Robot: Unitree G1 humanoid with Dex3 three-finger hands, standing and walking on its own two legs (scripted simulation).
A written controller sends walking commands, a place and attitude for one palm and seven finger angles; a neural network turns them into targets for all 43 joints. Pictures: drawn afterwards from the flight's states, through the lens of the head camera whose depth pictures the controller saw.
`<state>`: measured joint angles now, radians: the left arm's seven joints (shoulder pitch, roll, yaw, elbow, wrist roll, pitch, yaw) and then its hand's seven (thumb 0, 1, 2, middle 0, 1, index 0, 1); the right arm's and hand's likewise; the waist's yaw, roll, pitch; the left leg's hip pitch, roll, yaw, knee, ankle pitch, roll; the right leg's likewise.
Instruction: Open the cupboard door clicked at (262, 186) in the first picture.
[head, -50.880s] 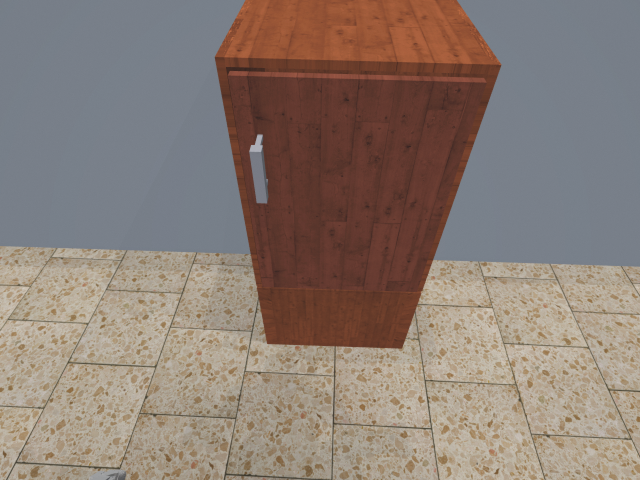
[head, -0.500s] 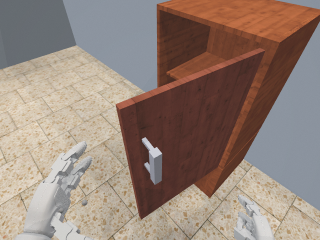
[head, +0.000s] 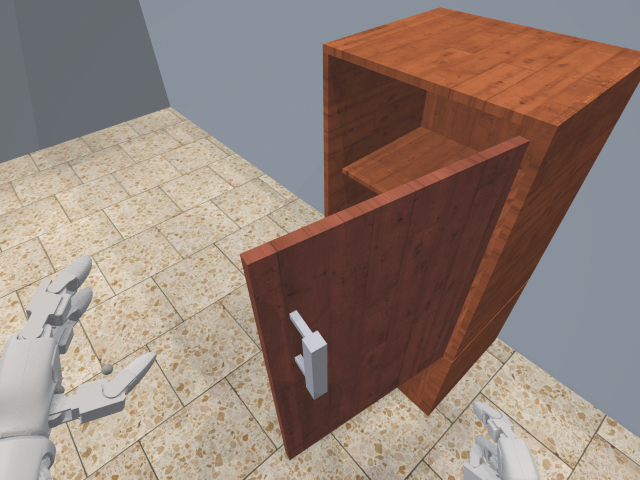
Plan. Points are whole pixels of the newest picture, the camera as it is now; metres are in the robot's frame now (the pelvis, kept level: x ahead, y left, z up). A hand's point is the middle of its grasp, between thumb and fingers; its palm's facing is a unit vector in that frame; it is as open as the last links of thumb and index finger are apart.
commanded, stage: draw the hand back to the body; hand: left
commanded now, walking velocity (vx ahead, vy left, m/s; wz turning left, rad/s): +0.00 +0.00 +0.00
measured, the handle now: (307, 354) +0.27 +0.05 +0.03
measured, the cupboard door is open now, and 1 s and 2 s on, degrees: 80 80 80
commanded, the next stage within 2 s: step back with the hand held close in 0.58 s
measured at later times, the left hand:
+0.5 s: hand (93, 338) +0.20 +0.24 +0.16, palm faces +0.42 -0.82 -0.39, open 7.5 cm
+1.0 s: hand (94, 339) +0.20 +0.24 +0.16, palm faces +0.32 -0.81 -0.49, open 7.4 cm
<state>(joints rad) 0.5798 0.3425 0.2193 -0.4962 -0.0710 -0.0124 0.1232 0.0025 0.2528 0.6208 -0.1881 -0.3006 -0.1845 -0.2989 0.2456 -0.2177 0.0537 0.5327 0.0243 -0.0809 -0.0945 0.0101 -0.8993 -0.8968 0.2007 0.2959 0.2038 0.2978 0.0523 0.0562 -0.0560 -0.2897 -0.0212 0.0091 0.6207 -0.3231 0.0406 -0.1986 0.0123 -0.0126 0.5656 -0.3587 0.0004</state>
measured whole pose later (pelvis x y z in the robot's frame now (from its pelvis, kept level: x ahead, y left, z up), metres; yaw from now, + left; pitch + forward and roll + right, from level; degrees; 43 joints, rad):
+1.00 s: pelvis -0.02 -0.01 +0.01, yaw -3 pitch +0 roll -1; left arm 0.54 0.40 0.37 -0.43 -0.06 -0.11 0.11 0.02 0.89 0.90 -0.21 -0.30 -0.21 -0.30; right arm 0.16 -0.24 -0.02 0.55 0.03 0.03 -0.07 0.01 -0.90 -0.90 0.20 0.30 0.20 0.30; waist 0.01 0.05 0.02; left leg -0.24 0.00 0.05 0.45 -0.21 0.03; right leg -0.17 0.03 0.04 0.42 -0.24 0.00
